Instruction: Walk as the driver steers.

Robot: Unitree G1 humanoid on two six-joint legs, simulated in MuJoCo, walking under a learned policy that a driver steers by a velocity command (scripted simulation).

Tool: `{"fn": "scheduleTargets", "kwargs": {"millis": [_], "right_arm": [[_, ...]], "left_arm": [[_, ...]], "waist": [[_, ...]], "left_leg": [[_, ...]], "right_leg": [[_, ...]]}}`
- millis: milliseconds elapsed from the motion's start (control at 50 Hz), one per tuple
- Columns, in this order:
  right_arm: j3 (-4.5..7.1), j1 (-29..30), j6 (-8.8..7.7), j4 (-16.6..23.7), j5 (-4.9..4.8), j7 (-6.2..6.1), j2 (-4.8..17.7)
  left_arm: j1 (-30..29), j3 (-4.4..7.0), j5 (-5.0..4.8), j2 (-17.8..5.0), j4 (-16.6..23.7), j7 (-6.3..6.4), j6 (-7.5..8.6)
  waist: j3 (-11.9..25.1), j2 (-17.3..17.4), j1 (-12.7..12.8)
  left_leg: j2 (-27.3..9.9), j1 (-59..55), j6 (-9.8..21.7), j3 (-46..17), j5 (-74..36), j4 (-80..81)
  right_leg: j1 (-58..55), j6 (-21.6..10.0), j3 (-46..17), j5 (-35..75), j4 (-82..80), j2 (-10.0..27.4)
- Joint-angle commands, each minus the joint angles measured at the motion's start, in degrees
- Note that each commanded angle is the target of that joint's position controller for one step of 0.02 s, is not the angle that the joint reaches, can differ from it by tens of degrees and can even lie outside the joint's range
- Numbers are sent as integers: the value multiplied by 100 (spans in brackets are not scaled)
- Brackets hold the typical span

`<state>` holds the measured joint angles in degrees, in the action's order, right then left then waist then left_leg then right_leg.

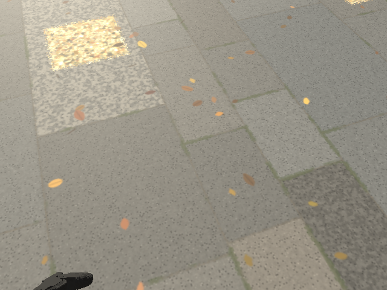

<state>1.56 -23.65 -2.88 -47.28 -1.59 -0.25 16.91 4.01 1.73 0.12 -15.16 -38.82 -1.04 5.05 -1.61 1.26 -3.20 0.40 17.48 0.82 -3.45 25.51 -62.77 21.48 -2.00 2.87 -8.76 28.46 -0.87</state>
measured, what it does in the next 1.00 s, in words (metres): walks ahead, turning left: left foot, then right foot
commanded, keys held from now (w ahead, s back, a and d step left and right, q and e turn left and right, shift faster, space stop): w+q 0.92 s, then w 0.08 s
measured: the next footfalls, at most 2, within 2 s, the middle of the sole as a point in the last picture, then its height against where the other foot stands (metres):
left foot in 0.42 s outside the picture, level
right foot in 0.90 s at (167, 236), level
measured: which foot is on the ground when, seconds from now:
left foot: up 0.00-0.40, down 0.42-0.90, up 0.92-1.00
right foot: down 0.00-0.42, up 0.44-0.88, down 0.90-1.00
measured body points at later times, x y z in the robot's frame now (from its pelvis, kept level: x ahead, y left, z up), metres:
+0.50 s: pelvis +0.25 +0.09 -0.01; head +0.28 +0.11 +0.44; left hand +0.24 +0.39 -0.13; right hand +0.49 -0.12 -0.09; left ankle +0.30 +0.18 -0.73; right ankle +0.14 -0.10 -0.64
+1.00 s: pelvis +0.52 +0.14 +0.00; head +0.54 +0.15 +0.45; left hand +0.53 +0.46 -0.08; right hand +0.74 -0.06 -0.12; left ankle +0.35 +0.19 -0.65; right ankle +0.63 +0.08 -0.73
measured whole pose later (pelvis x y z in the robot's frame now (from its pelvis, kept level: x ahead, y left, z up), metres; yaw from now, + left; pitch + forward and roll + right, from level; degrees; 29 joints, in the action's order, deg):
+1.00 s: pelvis +0.52 +0.14 +0.00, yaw +34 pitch +2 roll -1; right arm 3.7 -20.2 -1.5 -40.7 -1.5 -1.0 17.6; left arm 7.1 3.2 0.3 -15.7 -41.9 -1.4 6.3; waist -0.3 2.1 -1.4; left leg 3.1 20.0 1.3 -7.5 25.9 -64.4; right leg 21.6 -1.2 0.3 -10.1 29.8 -1.9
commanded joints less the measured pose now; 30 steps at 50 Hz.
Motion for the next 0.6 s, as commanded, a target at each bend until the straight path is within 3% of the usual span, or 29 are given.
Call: {"fn": "scheduleTargets", "kwargs": {"millis": [20,60,120,220,320,360,380,400,420,440,460,480,500,520,560,600], "right_arm": [[237,327,-18,610,24,-23,611],[201,163,122,599,10,-10,341],[230,498,180,792,60,-18,338],[151,1415,77,1061,38,168,173],[174,2138,98,1481,31,295,283],[259,1968,128,1540,65,318,429],[358,1529,147,1460,71,310,591],[538,641,162,1216,53,273,869],[752,-342,215,983,16,163,1377],[821,-93,168,1074,-19,143,2036],[658,-214,72,1278,21,185,1486],[562,-34,-12,1211,89,206,1191],[525,278,-49,1230,84,195,1064],[469,658,-42,1293,92,176,881],[410,972,-51,1435,174,134,733],[433,943,-83,1395,138,80,812]], "left_arm": [[735,205,61,-526,-69,26,22],[523,256,56,-548,-132,19,92],[536,337,68,-722,-280,46,163],[810,413,49,-988,-430,121,109],[1213,529,-119,-1265,-642,130,-72],[1147,576,-175,-1396,-652,143,-146],[1083,586,-202,-1433,-647,157,-190],[1052,546,-208,-1335,-628,174,-223],[1170,432,-62,-1080,-542,190,-203],[1650,172,145,-293,-180,111,-46],[1038,245,-67,-799,-184,40,143],[535,315,-273,-1041,-27,5,238],[487,274,-199,-923,-32,42,292],[522,298,-47,-936,-100,86,290],[687,339,20,-942,-133,77,171],[670,306,68,-783,-145,84,69]], "waist": [[311,-669,386],[127,-752,184],[-12,-561,160],[-153,-330,495],[-339,-332,713],[-111,-475,514],[198,-519,223],[667,-426,-254],[1209,232,-623],[1703,1758,88],[2244,884,-389],[1404,599,-409],[997,229,-174],[694,90,63],[595,232,359],[510,150,418]], "left_leg": [[-729,1986,-123,-214,-505,-556],[-845,1692,-211,-153,-670,-460],[-948,2013,-325,-238,-1316,-118],[-846,1919,-198,92,-2621,1571],[-695,2136,133,385,-2101,2476],[-394,1645,357,674,-1506,2601],[-129,979,500,868,-1377,2727],[187,-263,688,974,-1685,3028],[-318,-2020,1015,-32,-1868,3113],[-1710,-3720,2121,-3337,-787,3813],[-1975,-3927,2188,-4297,-123,4584],[-1833,-3416,1903,-3493,-565,4636],[-1593,-2659,1724,-2838,-1149,4574],[-1377,-1915,1589,-2276,-1859,4585],[-1161,-1126,1572,-1870,-2632,4799],[-1050,-741,1618,-1547,-3088,4914]], "right_leg": [[-1672,-987,-1785,-10,-1600,1685],[-1034,-1021,-1284,103,-2014,1617],[-954,-1073,-679,651,-2213,1644],[-1328,-841,257,1080,-2137,1437],[-2379,-648,441,1407,-1793,1804],[-2619,-500,633,2887,-1130,1820],[-2596,-395,797,3770,-388,1718],[-2210,-211,1008,4035,780,1476],[-830,67,1072,2538,2554,1215],[1740,428,508,-2374,4496,27],[2332,318,-723,-2526,5022,39],[2776,179,-703,-1977,4961,268],[2576,116,-709,-1486,4499,510],[2178,152,-710,-1197,4007,677],[1522,243,-738,-908,3577,764],[1389,415,-629,-660,3112,677]]}}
